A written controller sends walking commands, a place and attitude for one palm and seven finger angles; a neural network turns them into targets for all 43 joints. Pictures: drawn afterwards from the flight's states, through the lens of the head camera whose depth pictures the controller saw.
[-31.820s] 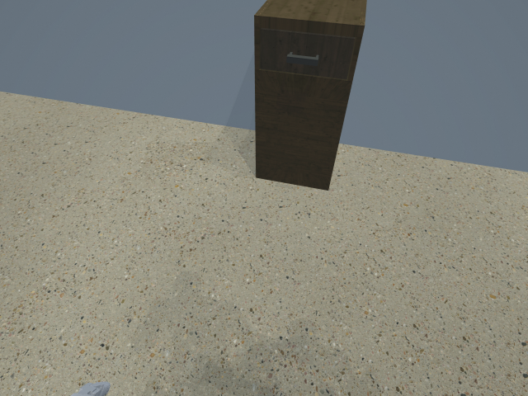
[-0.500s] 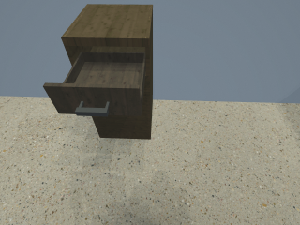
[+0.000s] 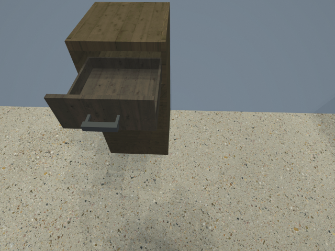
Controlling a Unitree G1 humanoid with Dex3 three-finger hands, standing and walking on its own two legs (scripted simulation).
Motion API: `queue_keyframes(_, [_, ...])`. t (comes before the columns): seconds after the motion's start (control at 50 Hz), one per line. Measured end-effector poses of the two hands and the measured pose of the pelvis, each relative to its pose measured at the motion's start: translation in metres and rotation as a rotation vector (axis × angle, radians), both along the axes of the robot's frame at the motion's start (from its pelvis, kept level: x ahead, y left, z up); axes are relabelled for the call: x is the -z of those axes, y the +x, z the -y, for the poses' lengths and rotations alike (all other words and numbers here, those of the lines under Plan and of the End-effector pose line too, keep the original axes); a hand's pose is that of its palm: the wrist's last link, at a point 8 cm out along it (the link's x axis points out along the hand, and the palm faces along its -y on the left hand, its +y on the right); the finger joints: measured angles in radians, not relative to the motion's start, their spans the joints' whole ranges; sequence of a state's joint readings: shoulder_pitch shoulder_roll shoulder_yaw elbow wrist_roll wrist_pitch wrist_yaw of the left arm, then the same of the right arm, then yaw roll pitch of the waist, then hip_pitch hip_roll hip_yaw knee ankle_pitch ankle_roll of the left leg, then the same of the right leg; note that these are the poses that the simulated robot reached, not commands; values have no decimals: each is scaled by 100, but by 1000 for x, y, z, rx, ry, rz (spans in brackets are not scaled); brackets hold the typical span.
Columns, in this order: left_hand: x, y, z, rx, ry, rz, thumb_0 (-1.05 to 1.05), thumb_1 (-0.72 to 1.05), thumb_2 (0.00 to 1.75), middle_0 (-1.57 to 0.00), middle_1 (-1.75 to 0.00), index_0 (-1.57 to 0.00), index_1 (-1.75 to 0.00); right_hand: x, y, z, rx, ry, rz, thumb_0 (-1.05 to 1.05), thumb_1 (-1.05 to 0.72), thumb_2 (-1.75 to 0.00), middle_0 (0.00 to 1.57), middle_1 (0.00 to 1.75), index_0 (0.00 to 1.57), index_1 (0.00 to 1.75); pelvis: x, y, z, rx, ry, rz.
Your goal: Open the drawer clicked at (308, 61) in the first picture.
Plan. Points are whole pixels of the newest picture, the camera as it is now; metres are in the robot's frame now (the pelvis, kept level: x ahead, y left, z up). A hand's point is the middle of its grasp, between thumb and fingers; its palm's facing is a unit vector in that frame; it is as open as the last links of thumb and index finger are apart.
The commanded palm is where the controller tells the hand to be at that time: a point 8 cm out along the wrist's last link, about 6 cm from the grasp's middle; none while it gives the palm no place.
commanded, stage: look to check the result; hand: left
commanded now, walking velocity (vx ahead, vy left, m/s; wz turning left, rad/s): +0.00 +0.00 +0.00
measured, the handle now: (101, 122) +0.52 +0.26 -0.05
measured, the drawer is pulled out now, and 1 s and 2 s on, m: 0.30 0.30 0.30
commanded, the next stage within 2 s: stand and wait in 0.10 s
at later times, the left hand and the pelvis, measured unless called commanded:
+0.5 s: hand out of the picture +0.03 +0.17 -0.17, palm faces +0.03 -0.97 -0.22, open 7.4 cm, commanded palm none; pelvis +0.01 -0.01 +0.00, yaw +0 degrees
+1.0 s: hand out of the picture +0.04 +0.17 -0.17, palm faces +0.03 -0.97 -0.22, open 7.4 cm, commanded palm none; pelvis +0.02 -0.01 +0.00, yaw +0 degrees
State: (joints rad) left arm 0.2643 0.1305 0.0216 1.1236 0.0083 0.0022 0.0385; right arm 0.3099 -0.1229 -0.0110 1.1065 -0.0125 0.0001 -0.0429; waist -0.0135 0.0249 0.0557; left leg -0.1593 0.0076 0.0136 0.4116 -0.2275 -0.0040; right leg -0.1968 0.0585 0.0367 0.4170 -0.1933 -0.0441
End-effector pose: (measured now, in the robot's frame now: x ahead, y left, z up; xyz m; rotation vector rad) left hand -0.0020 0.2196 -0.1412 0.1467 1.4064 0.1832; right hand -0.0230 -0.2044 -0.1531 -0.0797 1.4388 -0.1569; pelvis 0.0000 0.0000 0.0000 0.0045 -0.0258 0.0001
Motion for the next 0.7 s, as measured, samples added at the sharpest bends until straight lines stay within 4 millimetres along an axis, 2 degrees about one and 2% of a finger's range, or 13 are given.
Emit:
queue_keyframes(0.22, [-1, 13, 0, 8, 6, 14, 0, 91, 90, -20, -29, -20, -30, -1, 15, 8, -7, -12, 15, 1, -91, -90, 20, 30, 20, 30, 0, 6, 3, 0, -1, -2])
queue_keyframes(0.7, [-2, 28, 1, 16, 12, 22, 0, 91, 90, -20, -29, -20, -30, -3, 27, 21, -10, -31, 14, 1, -91, -90, 20, 30, 20, 30, -1, 15, 8, 2, -3, -2])
